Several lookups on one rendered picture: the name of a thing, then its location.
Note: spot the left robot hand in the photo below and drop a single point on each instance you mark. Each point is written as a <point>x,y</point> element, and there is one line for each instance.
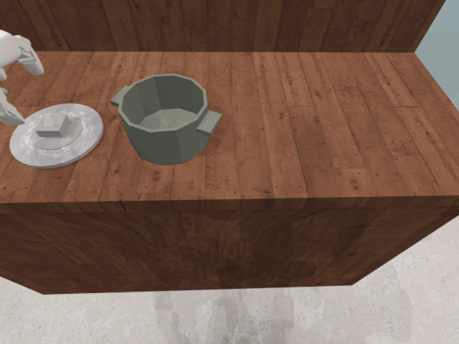
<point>15,48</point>

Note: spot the lid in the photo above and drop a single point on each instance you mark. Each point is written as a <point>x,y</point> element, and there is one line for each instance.
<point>82,135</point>

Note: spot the table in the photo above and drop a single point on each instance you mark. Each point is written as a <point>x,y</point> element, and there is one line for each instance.
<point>337,150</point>

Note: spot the pot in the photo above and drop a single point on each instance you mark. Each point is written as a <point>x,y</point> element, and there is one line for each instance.
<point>166,118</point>

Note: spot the knob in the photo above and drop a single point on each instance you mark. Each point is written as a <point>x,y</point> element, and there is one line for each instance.
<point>52,126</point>

